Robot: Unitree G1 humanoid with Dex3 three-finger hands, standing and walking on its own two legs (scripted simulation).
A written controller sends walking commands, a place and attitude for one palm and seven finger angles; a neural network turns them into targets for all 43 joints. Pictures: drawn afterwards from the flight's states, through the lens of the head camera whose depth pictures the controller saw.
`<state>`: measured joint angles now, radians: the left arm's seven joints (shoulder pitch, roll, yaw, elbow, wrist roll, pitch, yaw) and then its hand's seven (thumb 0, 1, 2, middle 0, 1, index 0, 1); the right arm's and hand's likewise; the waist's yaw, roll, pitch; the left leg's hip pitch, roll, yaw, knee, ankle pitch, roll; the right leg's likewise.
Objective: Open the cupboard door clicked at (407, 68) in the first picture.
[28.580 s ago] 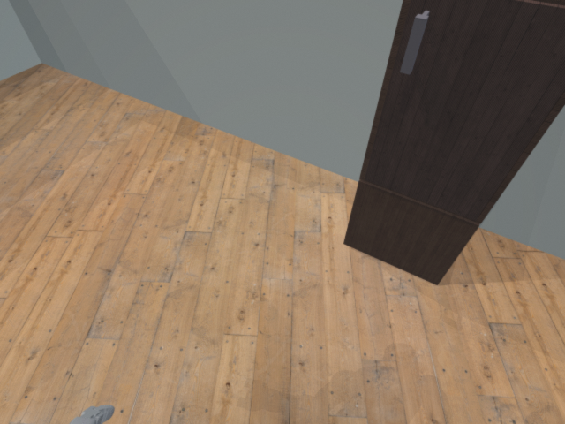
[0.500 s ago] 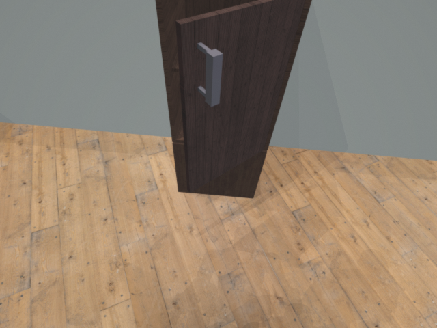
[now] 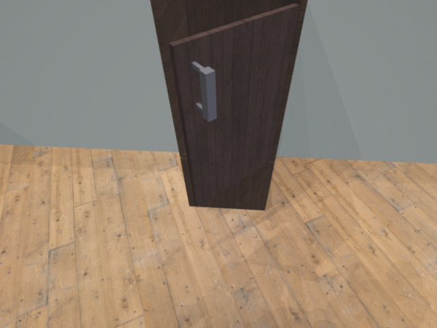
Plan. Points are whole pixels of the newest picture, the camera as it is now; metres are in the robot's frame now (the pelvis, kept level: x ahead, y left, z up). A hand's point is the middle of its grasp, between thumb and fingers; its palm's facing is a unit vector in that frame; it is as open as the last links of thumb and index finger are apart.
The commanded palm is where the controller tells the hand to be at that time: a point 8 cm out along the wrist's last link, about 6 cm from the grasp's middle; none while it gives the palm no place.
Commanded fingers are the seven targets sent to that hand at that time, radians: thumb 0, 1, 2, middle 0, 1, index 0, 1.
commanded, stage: let the arm hang, fingers relaxed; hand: left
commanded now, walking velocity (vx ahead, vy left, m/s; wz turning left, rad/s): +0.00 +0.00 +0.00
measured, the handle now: (203, 91) +0.58 +0.07 +0.14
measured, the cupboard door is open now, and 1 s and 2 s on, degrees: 41 41 41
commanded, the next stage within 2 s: look to check the result in 0.24 s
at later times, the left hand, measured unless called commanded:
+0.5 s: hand out of the picture +0.05 +0.19 -0.17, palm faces +0.01 -0.96 -0.26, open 7.4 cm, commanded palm none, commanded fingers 0.00 0.90 0.90 -0.20 -0.30 -0.20 -0.30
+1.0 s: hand out of the picture +0.06 +0.19 -0.17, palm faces +0.00 -0.97 -0.26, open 7.4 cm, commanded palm none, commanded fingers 0.00 0.90 0.90 -0.20 -0.30 -0.20 -0.30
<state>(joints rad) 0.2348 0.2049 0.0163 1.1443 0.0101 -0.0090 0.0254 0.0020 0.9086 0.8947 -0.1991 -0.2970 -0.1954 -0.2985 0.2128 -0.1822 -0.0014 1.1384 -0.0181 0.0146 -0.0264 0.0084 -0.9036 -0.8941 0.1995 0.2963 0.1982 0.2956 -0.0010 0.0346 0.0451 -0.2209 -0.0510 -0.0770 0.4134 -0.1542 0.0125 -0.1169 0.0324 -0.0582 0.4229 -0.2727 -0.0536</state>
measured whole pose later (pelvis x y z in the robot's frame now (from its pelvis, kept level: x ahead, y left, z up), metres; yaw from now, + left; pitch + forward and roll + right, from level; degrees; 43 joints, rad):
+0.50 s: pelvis +0.02 -0.01 +0.00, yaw -1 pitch -2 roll +0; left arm 0.20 0.21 0.02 1.13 0.01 -0.01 0.02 0.00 0.91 0.89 -0.20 -0.30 -0.20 -0.30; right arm 0.18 -0.22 -0.01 1.14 -0.02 0.01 -0.03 0.01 -0.90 -0.89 0.20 0.30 0.20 0.30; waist 0.00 0.02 0.06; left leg -0.18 -0.03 -0.08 0.38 -0.17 -0.01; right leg -0.06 0.05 -0.05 0.36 -0.26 -0.07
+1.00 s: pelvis +0.02 -0.01 +0.00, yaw -1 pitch -2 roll +0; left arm 0.19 0.22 0.01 1.13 0.01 -0.02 0.02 0.00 0.91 0.89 -0.20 -0.30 -0.20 -0.30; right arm 0.16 -0.23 0.00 1.14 -0.02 0.01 -0.03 0.01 -0.90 -0.89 0.20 0.30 0.20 0.30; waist 0.00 0.01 0.06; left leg -0.16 -0.03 -0.07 0.37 -0.17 0.00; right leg -0.05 0.06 -0.04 0.34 -0.26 -0.07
